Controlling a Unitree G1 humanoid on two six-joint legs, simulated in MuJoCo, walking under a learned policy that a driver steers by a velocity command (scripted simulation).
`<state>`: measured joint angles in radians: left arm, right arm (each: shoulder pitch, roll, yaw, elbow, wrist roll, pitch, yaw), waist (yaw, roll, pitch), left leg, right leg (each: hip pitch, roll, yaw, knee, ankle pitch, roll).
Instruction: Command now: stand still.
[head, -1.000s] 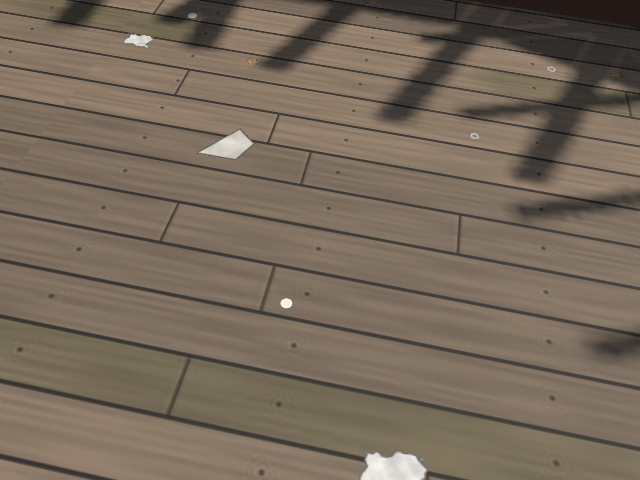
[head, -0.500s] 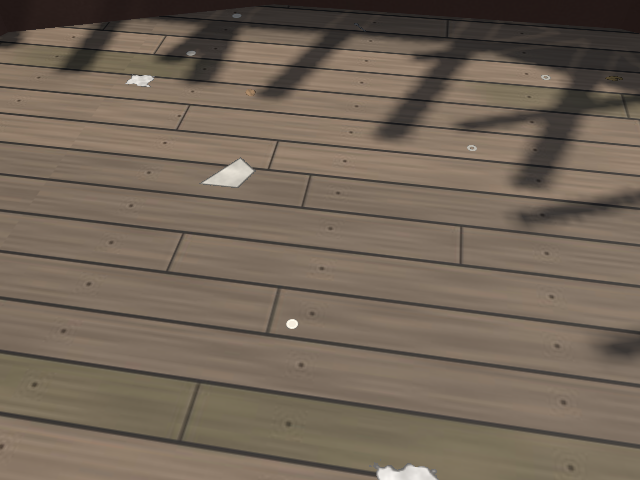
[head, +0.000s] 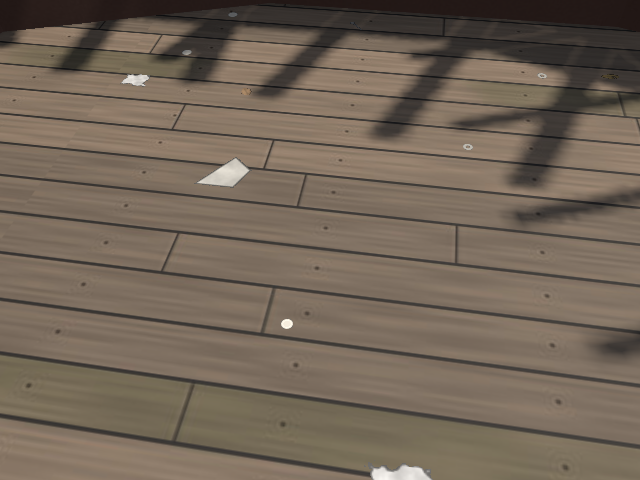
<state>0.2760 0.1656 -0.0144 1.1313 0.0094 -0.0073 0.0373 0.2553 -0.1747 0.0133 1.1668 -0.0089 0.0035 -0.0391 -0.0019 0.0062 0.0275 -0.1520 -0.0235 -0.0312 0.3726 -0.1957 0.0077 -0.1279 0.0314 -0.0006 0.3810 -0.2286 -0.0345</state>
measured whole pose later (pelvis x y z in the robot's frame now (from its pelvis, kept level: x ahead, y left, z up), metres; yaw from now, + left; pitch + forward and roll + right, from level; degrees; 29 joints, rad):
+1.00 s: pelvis +0.34 +0.02 -0.02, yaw +1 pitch +0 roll -1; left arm 0.13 0.20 0.06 0.97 0.02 -0.07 -0.01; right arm 0.41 -0.17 -0.03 1.09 -0.01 -0.09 0.00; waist -0.02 0.02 0.07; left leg -0.23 -0.02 0.00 1.19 -0.36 0.10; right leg -0.37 0.08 -0.14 0.55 -0.19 -0.13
